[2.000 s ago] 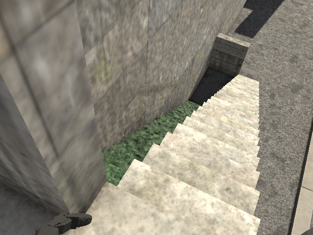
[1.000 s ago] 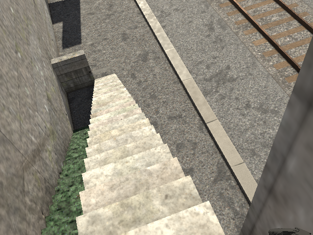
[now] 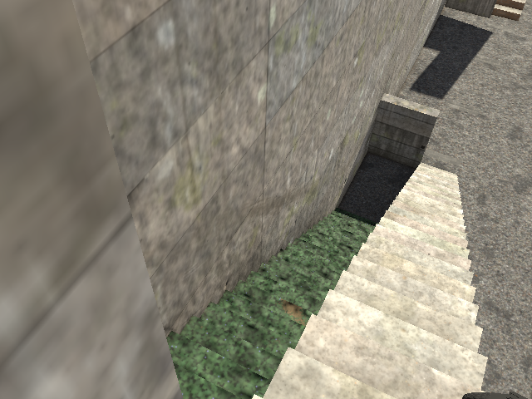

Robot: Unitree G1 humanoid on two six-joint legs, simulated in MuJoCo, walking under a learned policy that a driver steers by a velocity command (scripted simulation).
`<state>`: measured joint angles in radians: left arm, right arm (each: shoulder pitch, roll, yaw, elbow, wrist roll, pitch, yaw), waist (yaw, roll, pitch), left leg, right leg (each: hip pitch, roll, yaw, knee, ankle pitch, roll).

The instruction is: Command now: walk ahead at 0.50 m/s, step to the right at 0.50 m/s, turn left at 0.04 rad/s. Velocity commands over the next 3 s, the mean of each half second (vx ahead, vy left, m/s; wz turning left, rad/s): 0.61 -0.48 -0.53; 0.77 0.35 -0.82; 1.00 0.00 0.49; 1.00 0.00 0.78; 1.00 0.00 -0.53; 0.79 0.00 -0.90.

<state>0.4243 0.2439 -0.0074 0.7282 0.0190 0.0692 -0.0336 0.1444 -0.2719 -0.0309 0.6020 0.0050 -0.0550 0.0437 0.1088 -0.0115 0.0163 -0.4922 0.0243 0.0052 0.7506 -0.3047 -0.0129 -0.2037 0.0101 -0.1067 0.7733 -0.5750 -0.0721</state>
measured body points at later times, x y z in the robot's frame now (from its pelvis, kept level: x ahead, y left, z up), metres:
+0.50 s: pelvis +0.08 -0.16 -0.05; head +0.08 -0.18 +0.40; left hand +0.14 +0.11 -0.16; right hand +0.24 -0.50 -0.11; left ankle +0.11 +0.03 -0.62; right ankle +0.02 -0.26 -0.70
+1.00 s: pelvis +0.30 -0.21 -0.17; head +0.29 -0.24 +0.28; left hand +0.62 -0.07 -0.23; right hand +0.21 -0.49 -0.30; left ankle +0.38 -0.12 -0.89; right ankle +0.14 -0.28 -0.63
